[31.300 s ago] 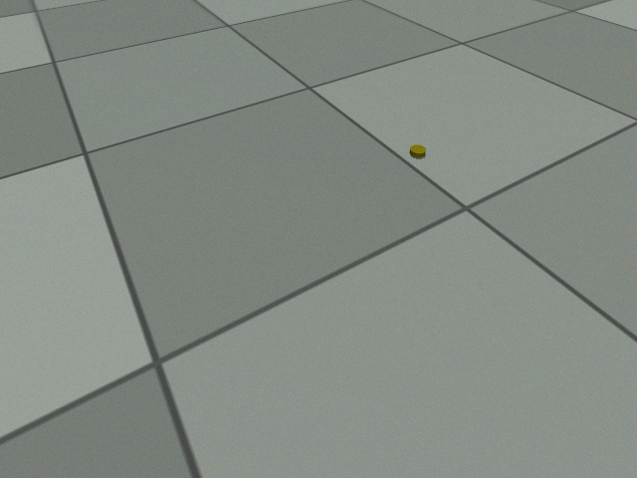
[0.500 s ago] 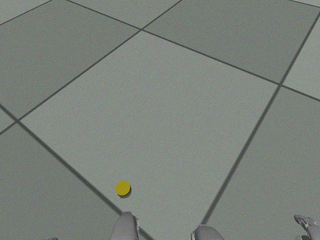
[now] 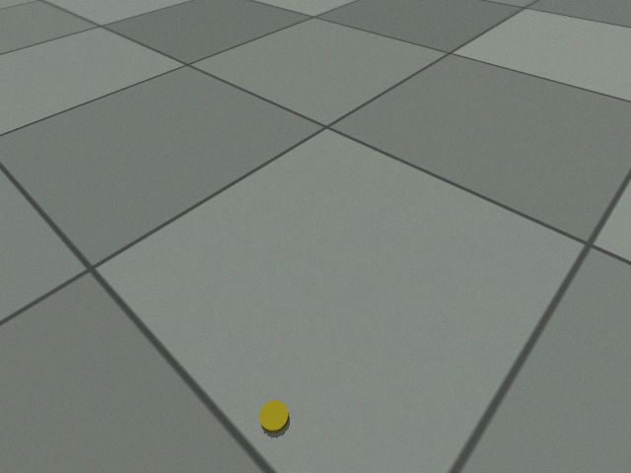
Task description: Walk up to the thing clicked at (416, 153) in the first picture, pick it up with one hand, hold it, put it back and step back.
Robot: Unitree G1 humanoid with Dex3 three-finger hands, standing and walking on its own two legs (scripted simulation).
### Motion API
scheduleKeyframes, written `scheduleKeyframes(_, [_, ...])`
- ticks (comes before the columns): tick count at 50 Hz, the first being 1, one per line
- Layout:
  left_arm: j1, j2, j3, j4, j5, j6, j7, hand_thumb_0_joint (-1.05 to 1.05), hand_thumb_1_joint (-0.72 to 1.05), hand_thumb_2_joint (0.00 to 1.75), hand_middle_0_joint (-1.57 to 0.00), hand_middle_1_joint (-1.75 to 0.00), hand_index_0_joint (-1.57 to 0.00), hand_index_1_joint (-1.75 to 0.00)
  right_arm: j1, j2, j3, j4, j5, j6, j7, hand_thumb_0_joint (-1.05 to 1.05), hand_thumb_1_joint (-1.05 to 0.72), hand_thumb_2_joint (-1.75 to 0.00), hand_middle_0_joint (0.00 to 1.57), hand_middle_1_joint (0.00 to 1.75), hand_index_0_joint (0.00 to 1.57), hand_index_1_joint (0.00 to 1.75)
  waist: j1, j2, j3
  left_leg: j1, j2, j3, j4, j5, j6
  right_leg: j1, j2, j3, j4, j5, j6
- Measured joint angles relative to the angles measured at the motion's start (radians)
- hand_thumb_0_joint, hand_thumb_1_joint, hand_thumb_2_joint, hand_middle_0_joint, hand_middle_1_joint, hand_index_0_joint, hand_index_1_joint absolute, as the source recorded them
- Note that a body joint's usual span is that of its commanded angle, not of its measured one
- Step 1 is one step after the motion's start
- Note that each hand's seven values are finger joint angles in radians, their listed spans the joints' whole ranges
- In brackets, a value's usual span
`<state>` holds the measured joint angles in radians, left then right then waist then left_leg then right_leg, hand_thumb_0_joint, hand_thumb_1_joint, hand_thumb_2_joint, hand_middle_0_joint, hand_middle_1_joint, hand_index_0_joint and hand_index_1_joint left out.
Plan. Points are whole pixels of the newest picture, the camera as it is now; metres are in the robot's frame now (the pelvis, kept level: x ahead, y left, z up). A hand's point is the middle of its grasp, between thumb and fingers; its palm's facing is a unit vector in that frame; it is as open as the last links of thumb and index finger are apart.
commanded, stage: walk up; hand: left
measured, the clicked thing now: (274, 416) +0.46 +0.18 -0.73
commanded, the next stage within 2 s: none
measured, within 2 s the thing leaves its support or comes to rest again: neither
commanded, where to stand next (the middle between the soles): +0.06 -0.03 m, yaw -3 degrees
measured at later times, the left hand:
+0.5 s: hand out of the picture +0.10 +0.22 -0.15, palm faces -0.11 -0.92 -0.38, open 7.4 cm
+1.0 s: hand out of the picture +0.07 +0.30 -0.13, palm faces -0.06 -0.88 -0.47, open 7.4 cm
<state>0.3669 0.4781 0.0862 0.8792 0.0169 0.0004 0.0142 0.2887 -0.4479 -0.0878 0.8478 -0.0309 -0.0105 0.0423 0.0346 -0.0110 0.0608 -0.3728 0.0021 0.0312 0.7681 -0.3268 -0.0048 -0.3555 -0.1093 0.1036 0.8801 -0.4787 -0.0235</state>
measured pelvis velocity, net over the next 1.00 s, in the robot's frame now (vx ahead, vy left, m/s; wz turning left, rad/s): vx -0.05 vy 0.01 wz -0.05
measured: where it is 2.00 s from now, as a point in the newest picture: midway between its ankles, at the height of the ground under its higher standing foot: outside the picture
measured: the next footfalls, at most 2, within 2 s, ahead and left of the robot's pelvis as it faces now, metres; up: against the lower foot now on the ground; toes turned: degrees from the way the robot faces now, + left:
right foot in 0.42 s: +0.07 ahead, -0.20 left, +0.00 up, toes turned -2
left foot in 0.74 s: +0.04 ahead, +0.10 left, +0.00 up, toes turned -1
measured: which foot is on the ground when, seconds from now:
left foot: down 0.00-0.46, up 0.48-0.72, down 0.74-1.00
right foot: up 0.00-0.40, down 0.42-0.82, up 0.84-1.00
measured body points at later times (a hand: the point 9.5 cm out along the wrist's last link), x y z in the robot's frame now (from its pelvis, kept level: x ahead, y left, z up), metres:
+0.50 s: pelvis +0.00 -0.04 -0.01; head +0.05 -0.05 +0.44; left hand +0.10 +0.27 -0.13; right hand +0.04 -0.40 -0.11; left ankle +0.05 +0.12 -0.69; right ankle +0.03 -0.20 -0.71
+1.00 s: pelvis -0.05 +0.01 +0.01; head +0.01 +0.01 +0.45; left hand +0.07 +0.35 -0.10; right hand +0.02 -0.32 -0.10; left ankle +0.00 +0.10 -0.70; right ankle -0.07 -0.12 -0.65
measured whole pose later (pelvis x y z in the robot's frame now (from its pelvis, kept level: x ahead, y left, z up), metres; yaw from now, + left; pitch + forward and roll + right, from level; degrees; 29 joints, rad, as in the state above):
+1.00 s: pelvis -0.05 +0.01 +0.01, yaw -3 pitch -1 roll +0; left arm 0.13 0.46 0.07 0.90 0.01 0.03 0.03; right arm 0.19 -0.39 -0.06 0.86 -0.02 0.01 0.01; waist -0.01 -0.02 0.16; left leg -0.40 -0.01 0.04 0.74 -0.33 0.05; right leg -0.48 0.04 0.06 1.12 -0.49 -0.05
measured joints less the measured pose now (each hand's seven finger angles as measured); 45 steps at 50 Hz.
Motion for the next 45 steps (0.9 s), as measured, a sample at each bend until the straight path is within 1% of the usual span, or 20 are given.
scheduleKeyframes(2, [-0.021, -0.003, -0.012, 0.025, -0.013, 0.017, 0.003, 0.01, 0.9, 0.9, -0.21, -0.3, -0.21, -0.3, -0.01, 0.023, 0.02, 0.008, 0.0, -0.001, -0.012, 0.01, -0.91, -0.9, 0.2, 0.3, 0.21, 0.3, -0.017, -0.016, -0.008, -0.003, 0.001, -0.003, 0.009, -0.019, 0.015, -0.035, 0.054, 0.018, 0.086, -0.029, -0.006])
scheduleKeyframes(5, [-0.052, -0.008, -0.02, 0.036, -0.015, 0.019, -0.01, 0.01, 0.9, 0.9, -0.2, -0.3, -0.2, -0.3, -0.026, 0.064, 0.049, 0.016, 0.003, -0.012, -0.024, 0.01, -0.9, -0.9, 0.2, 0.3, 0.21, 0.3, -0.024, -0.055, -0.002, 0.017, 0.005, 0.003, -0.033, -0.004, 0.021, -0.075, 0.093, 0.005, 0.144, 0.002, -0.009])
scheduleKeyframes(10, [-0.091, -0.013, -0.006, -0.005, 0.016, 0.058, -0.045, 0.01, 0.9, 0.9, -0.21, -0.3, -0.21, -0.3, -0.013, 0.081, 0.058, 0.003, 0.014, -0.05, -0.065, 0.01, -0.9, -0.9, 0.21, 0.3, 0.21, 0.3, -0.022, -0.094, 0.035, 0.029, 0.03, 0.008, -0.066, 0.012, 0.01, -0.149, 0.123, 0.006, 0.262, 0.037, 0.007])
scheduleKeyframes(14, [-0.112, -0.003, 0.011, -0.035, 0.015, 0.08, -0.057, 0.01, 0.9, 0.9, -0.21, -0.3, -0.21, -0.3, 0.007, 0.062, 0.042, 0.0, 0.014, -0.059, -0.097, 0.01, -0.9, -0.9, 0.21, 0.3, 0.21, 0.3, -0.022, -0.118, 0.068, 0.027, 0.055, 0.012, -0.061, 0.008, -0.007, -0.185, 0.122, 0.054, 0.309, 0.065, 0.015])
scheduleKeyframes(17, [-0.128, -0.01, 0.008, -0.031, -0.008, 0.068, -0.052, 0.01, 0.9, 0.9, -0.21, -0.3, -0.21, -0.3, 0.015, 0.032, 0.029, -0.005, 0.008, -0.052, -0.099, 0.01, -0.9, -0.9, 0.21, 0.3, 0.21, 0.3, -0.035, -0.111, 0.086, 0.02, 0.076, 0.007, -0.043, -0.001, -0.018, -0.158, 0.094, 0.048, 0.209, 0.066, 0.019])
scheduleKeyframes(19, [-0.134, -0.022, -0.002, -0.018, -0.022, 0.046, -0.046, 0.01, 0.9, 0.9, -0.2, -0.3, -0.2, -0.3, 0.009, 0.011, 0.024, -0.013, 0.003, -0.036, -0.089, 0.01, -0.9, -0.9, 0.21, 0.3, 0.21, 0.3, -0.046, -0.093, 0.091, 0.007, 0.093, 0.005, -0.016, -0.014, -0.022, -0.114, 0.071, 0.008, 0.089, 0.063, 0.023])
scheduleKeyframes(21, [-0.136, -0.037, -0.014, -0.003, -0.029, 0.02, -0.038, 0.01, 0.9, 0.9, -0.21, -0.3, -0.2, -0.3, -0.004, -0.009, 0.022, -0.022, 0.003, -0.012, -0.076, 0.01, -0.9, -0.9, 0.2, 0.3, 0.21, 0.3, -0.056, -0.063, 0.088, -0.02, 0.113, -0.003, 0.037, -0.042, -0.022, -0.048, 0.07, -0.038, -0.055, 0.118, 0.028])
scheduleKeyframes(22, [-0.141, -0.051, -0.017, 0.007, -0.027, 0.007, -0.032, 0.01, 0.9, 0.9, -0.21, -0.3, -0.21, -0.3, -0.015, -0.021, 0.02, -0.023, 0.007, 0.001, -0.071, 0.01, -0.9, -0.9, 0.2, 0.3, 0.21, 0.3, -0.06, -0.03, 0.092, -0.038, 0.132, -0.016, 0.079, -0.063, -0.013, -0.023, 0.086, -0.054, -0.093, 0.104, 0.051])
scheduleKeyframes(23, [-0.149, -0.07, -0.02, 0.015, -0.022, -0.003, -0.026, 0.01, 0.9, 0.9, -0.21, -0.3, -0.21, -0.3, -0.031, -0.03, 0.016, -0.019, 0.013, 0.015, -0.07, 0.01, -0.9, -0.9, 0.2, 0.3, 0.21, 0.3, -0.065, 0.011, 0.103, -0.059, 0.148, -0.049, 0.125, -0.076, 0.012, -0.021, 0.109, -0.072, -0.085, 0.099, 0.061])
scheduleKeyframes(25, [-0.156, -0.09, -0.036, 0.015, -0.009, -0.013, -0.021, 0.01, 0.9, 0.9, -0.21, -0.3, -0.21, -0.3, -0.055, -0.021, 0.018, -0.01, 0.022, 0.038, -0.075, 0.01, -0.9, -0.9, 0.2, 0.3, 0.21, 0.3, -0.063, 0.035, 0.107, -0.089, 0.1, -0.103, 0.205, -0.178, 0.03, -0.038, 0.11, -0.069, -0.048, 0.09, 0.062])
scheduleKeyframes(27, [-0.164, -0.106, -0.049, 0.017, -0.005, -0.013, -0.019, 0.01, 0.9, 0.9, -0.21, -0.3, -0.21, -0.3, -0.073, -0.008, 0.025, 0.006, 0.029, 0.044, -0.072, 0.01, -0.91, -0.9, 0.2, 0.3, 0.2, 0.3, -0.05, 0.042, 0.098, -0.098, 0.052, -0.108, 0.258, -0.234, 0.033, -0.049, 0.098, -0.047, -0.04, 0.094, 0.055])
scheduleKeyframes(30, [-0.181, -0.122, -0.06, 0.02, 0.001, -0.02, -0.012, 0.01, 0.9, 0.9, -0.21, -0.3, -0.21, -0.3, -0.084, 0.008, 0.034, 0.024, 0.038, 0.039, -0.06, 0.01, -0.91, -0.9, 0.2, 0.3, 0.2, 0.3, -0.052, 0.07, 0.076, -0.092, 0.031, -0.089, 0.263, -0.209, 0.032, -0.059, 0.084, -0.045, -0.051, 0.104, 0.056])
scheduleKeyframes(36, [-0.198, -0.093, -0.047, -0.01, 0.009, -0.051, 0.004, 0.01, 0.9, 0.9, -0.21, -0.3, -0.21, -0.3, -0.068, 0.037, 0.038, 0.049, 0.003, 0.046, -0.024, 0.01, -0.91, -0.9, 0.2, 0.3, 0.21, 0.3, -0.051, 0.078, 0.041, -0.023, 0.022, -0.039, 0.136, -0.229, 0.029, -0.093, 0.05, -0.056, -0.037, 0.1, 0.059])
scheduleKeyframes(37, [-0.198, -0.083, -0.044, -0.014, 0.008, -0.053, 0.006, 0.01, 0.9, 0.9, -0.21, -0.3, -0.21, -0.3, -0.066, 0.041, 0.036, 0.054, -0.002, 0.044, -0.017, 0.01, -0.91, -0.9, 0.2, 0.3, 0.21, 0.3, -0.049, 0.066, 0.04, -0.012, 0.012, -0.031, 0.108, -0.195, 0.024, -0.097, 0.038, -0.05, -0.029, 0.096, 0.059])
scheduleKeyframes(39, [-0.203, -0.06, -0.04, -0.006, -0.014, -0.042, 0.025, 0.01, 0.9, 0.9, -0.21, -0.3, -0.21, -0.3, -0.074, 0.049, 0.033, 0.056, -0.011, 0.049, -0.008, 0.01, -0.9, -0.9, 0.2, 0.3, 0.21, 0.3, -0.04, 0.027, 0.057, 0.004, -0.014, 0.001, 0.075, -0.107, 0.017, -0.103, 0.012, -0.017, -0.02, 0.106, 0.075])
scheduleKeyframes(40, [-0.209, -0.055, -0.038, 0.003, -0.026, -0.032, 0.037, 0.01, 0.9, 0.9, -0.21, -0.3, -0.21, -0.3, -0.081, 0.049, 0.031, 0.049, -0.01, 0.052, -0.005, 0.01, -0.9, -0.9, 0.2, 0.3, 0.21, 0.3, -0.04, 0.019, 0.067, 0.004, -0.02, 0.01, 0.07, -0.101, 0.021, -0.111, 0.009, -0.006, -0.016, 0.127, 0.065])
scheduleKeyframes(41, [-0.217, -0.053, -0.038, 0.011, -0.036, -0.023, 0.049, 0.01, 0.9, 0.9, -0.21, -0.3, -0.21, -0.3, -0.09, 0.044, 0.028, 0.041, -0.007, 0.056, -0.002, 0.01, -0.9, -0.9, 0.2, 0.3, 0.21, 0.3, -0.045, 0.026, 0.08, 0.001, -0.016, 0.008, 0.071, -0.099, 0.027, -0.121, 0.018, -0.007, -0.002, 0.161, 0.046])
scheduleKeyframes(42, [-0.226, -0.05, -0.038, 0.019, -0.043, -0.014, 0.06, 0.01, 0.9, 0.9, -0.21, -0.3, -0.21, -0.3, -0.099, 0.04, 0.025, 0.031, -0.005, 0.059, 0.0, 0.01, -0.9, -0.9, 0.2, 0.3, 0.21, 0.3, -0.054, 0.04, 0.095, -0.004, -0.007, -0.001, 0.074, -0.096, 0.035, -0.129, 0.038, -0.017, 0.034, 0.126, 0.031])
scheduleKeyframes(44, [-0.239, -0.041, -0.037, 0.029, -0.052, -0.002, 0.073, 0.01, 0.9, 0.9, -0.21, -0.3, -0.21, -0.3, -0.117, 0.042, 0.016, 0.014, -0.007, 0.065, -0.002, 0.01, -0.9, -0.9, 0.2, 0.3, 0.21, 0.3, -0.065, 0.053, 0.118, -0.009, 0.007, -0.012, 0.061, -0.076, 0.046, -0.15, 0.09, -0.027, 0.143, -0.016, 0.011])
scheduleKeyframes(45, [-0.242, -0.034, -0.033, 0.03, -0.052, 0.003, 0.074, 0.01, 0.9, 0.9, -0.21, -0.3, -0.21, -0.3, -0.123, 0.047, 0.014, 0.005, -0.007, 0.066, -0.005, 0.01, -0.9, -0.9, 0.2, 0.3, 0.21, 0.3, -0.066, 0.048, 0.124, -0.012, 0.008, -0.011, 0.045, -0.06, 0.048, -0.162, 0.112, -0.028, 0.199, -0.05, 0.001])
